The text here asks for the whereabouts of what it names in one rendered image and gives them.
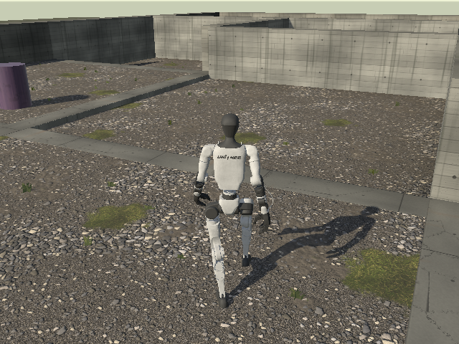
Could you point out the left robot forearm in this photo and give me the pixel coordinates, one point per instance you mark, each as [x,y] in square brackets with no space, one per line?
[198,186]

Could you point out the robot left hand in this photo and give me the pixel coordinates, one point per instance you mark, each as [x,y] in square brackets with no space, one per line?
[202,196]

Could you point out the left robot foot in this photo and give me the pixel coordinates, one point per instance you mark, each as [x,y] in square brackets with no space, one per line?
[223,303]

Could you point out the right robot upper arm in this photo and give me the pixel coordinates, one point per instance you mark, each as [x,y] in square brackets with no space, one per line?
[252,152]

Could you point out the left robot upper arm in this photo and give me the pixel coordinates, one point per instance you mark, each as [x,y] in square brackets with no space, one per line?
[204,160]

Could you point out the robot right hand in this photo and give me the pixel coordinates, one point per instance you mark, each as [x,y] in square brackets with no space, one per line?
[266,223]

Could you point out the right robot forearm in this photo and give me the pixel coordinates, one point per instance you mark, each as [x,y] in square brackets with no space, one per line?
[261,197]

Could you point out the left robot thigh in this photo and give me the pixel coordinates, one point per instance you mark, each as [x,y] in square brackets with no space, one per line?
[213,224]

